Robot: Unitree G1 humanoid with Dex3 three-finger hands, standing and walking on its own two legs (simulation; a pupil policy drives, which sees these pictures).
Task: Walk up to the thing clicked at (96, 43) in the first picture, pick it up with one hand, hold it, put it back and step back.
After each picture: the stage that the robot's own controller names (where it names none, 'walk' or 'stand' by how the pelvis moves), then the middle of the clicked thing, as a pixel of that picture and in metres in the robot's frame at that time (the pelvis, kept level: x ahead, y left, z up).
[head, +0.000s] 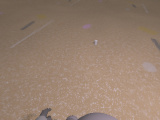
stand; (95, 42) +1.84 -0.09 -0.72
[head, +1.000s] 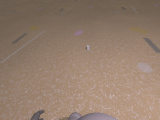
walk; (88, 47) +1.71 +0.23 -0.70
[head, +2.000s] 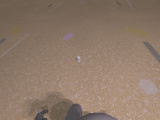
walk; (78, 59) +1.16 +0.33 -0.72
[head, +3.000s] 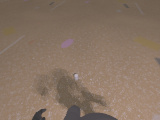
walk; (76, 77) +0.71 +0.26 -0.71
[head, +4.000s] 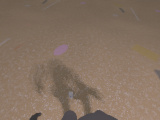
walk; (70, 95) +0.42 +0.20 -0.70
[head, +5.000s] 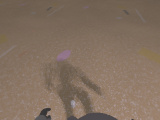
stand; (73, 103) +0.34 +0.20 -0.72
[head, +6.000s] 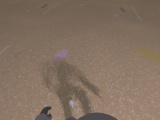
stand; (71, 103) +0.32 +0.21 -0.73
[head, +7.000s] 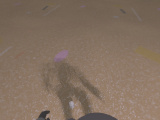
stand; (71, 104) +0.32 +0.21 -0.73
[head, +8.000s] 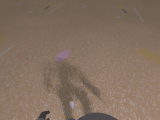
stand; (72, 104) +0.32 +0.21 -0.73
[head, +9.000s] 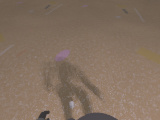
stand; (71, 104) +0.32 +0.20 -0.73
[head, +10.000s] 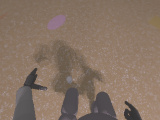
go down; (69, 79) +0.37 +0.20 -0.53
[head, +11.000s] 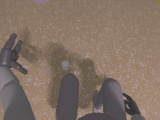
go down; (65, 65) +0.42 +0.22 -0.32
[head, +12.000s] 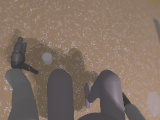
close in; (47, 58) +0.41 +0.25 -0.25
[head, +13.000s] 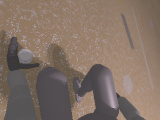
close; (25, 57) +0.40 +0.27 -0.22
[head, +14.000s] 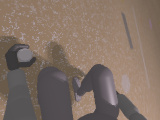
lift; (25, 56) +0.39 +0.28 -0.23
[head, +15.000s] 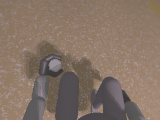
lift; (55, 66) +0.33 +0.26 -0.08
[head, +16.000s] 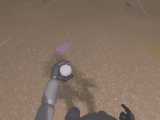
hold; (66, 73) +0.33 +0.17 +0.05
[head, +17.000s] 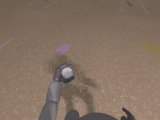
hold; (68, 76) +0.33 +0.17 +0.01
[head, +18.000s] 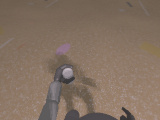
hold; (68, 76) +0.32 +0.17 +0.00
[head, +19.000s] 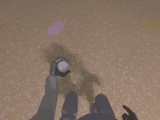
crouch; (64, 69) +0.37 +0.19 -0.05
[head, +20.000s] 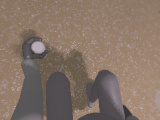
lower; (40, 50) +0.46 +0.27 -0.13
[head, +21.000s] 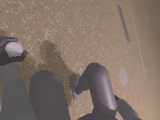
lower; (15, 51) +0.43 +0.28 -0.23
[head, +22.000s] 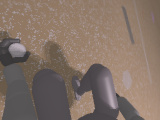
lower; (18, 52) +0.42 +0.29 -0.23
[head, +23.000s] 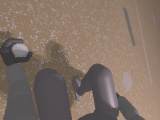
lower; (21, 52) +0.42 +0.29 -0.23
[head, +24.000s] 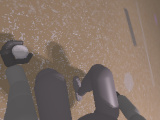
lower; (21, 54) +0.41 +0.29 -0.22
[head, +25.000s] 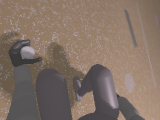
open; (27, 54) +0.42 +0.27 -0.23
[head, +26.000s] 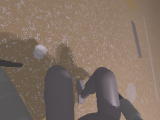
stand; (39, 52) +0.42 +0.25 -0.24
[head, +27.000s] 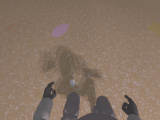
stand; (72, 83) +0.39 +0.18 -0.56
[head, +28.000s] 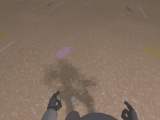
stand; (73, 100) +0.36 +0.18 -0.67
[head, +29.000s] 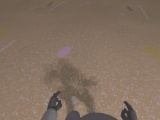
stand; (74, 99) +0.37 +0.18 -0.67
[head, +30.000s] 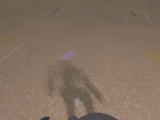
stand; (77, 101) +0.38 +0.17 -0.72
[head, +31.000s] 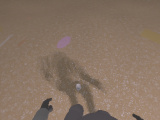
walk; (78, 87) +0.44 +0.15 -0.69
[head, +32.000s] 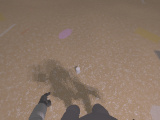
walk; (78, 70) +0.71 +0.17 -0.69
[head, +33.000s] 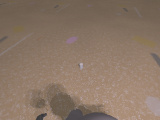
stand; (81, 66) +1.01 +0.23 -0.70
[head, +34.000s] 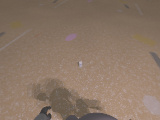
stand; (80, 64) +1.01 +0.20 -0.72
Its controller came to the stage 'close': yes
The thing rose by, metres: 0.72
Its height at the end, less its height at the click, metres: +0.00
